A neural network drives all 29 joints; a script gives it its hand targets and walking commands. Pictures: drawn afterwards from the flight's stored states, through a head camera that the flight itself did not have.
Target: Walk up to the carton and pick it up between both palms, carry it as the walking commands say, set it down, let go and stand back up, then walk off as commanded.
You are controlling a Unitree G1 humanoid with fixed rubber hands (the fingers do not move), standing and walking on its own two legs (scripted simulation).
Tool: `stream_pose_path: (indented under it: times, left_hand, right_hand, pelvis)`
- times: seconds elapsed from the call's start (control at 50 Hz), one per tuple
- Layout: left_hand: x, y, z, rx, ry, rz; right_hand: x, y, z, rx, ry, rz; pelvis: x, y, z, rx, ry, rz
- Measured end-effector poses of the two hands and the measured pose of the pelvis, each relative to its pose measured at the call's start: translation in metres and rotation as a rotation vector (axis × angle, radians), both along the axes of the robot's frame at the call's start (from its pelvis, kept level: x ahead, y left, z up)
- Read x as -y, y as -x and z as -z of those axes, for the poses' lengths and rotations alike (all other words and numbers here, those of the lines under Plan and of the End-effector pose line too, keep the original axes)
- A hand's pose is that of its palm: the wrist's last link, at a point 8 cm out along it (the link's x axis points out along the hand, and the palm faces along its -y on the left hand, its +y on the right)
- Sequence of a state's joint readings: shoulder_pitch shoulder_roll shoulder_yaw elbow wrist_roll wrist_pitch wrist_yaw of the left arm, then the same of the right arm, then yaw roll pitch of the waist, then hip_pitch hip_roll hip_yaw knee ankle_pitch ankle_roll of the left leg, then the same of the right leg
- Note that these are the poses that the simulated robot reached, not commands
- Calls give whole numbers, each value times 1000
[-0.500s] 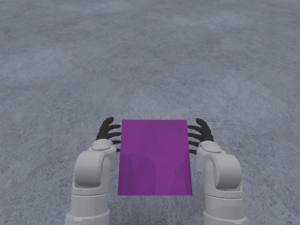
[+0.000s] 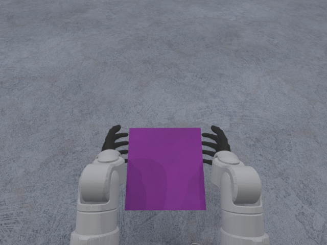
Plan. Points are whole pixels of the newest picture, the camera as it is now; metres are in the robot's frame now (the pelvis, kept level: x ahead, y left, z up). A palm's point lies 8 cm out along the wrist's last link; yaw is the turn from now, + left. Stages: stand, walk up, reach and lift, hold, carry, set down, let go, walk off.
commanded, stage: carry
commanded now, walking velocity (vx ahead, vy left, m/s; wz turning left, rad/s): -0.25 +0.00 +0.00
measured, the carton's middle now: (165, 171) +0.33 -0.01 +0.00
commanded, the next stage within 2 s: none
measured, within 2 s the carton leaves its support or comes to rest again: neither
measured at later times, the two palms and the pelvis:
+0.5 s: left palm out of the picture +0.12 +0.07 +0.11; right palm out of the picture +0.09 -0.17 +0.11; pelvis -0.20 -0.02 +0.01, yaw -2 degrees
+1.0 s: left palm out of the picture -0.13 +0.07 +0.11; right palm out of the picture -0.14 -0.17 +0.10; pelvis -0.43 -0.03 +0.00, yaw -2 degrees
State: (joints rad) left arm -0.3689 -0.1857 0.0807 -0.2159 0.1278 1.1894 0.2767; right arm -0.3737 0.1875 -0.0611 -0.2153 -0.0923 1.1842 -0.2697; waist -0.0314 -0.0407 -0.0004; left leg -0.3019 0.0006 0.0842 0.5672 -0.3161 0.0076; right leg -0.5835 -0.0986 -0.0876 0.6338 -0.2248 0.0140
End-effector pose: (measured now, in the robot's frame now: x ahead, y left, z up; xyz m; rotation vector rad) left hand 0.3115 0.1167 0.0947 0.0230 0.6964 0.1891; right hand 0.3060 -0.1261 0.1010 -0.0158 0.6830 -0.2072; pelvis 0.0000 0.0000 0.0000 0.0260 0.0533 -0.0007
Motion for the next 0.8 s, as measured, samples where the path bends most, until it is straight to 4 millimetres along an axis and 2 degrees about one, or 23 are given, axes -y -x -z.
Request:
stream_pose_path:
  times: [0.1,0.16,0.22,0.28,0.36,0.44,0.5,0.58,0.7,0.8]
  left_hand:
    - [-13,40,-9,5,31,-40]
    - [-9,59,-20,44,35,-47]
    - [3,80,-23,63,18,-47]
    - [23,103,-19,55,-5,-19]
    - [49,138,-12,-6,-19,69]
    - [56,169,-15,4,-45,90]
    - [49,194,-20,29,-42,74]
    - [27,235,-18,46,-19,40]
    - [-10,312,-6,-16,27,-34]
    - [-11,355,-20,38,48,-52]
  right_hand:
    - [-13,26,-8,-3,8,-45]
    - [-9,41,-15,33,8,-35]
    - [2,63,-16,53,-9,-21]
    - [22,93,-5,48,-27,6]
    - [49,147,7,-11,-36,60]
    - [55,191,2,4,-61,77]
    - [48,217,-5,27,-56,69]
    - [26,248,-9,42,-24,45]
    - [-9,299,-8,-27,24,-58]
    - [-11,333,-20,21,35,-57]
  pelvis:
    - [3,33,-11,-2,54,0]
    - [9,54,-11,-18,64,6]
    - [17,78,-7,-28,56,18]
    - [26,104,0,-25,48,35]
    - [30,139,-5,-11,13,33]
    - [28,175,-7,-3,-10,34]
    - [24,202,-6,-8,-12,28]
    - [13,240,0,-13,-3,15]
    - [6,295,-9,17,32,-1]
    - [11,339,-10,8,57,-3]
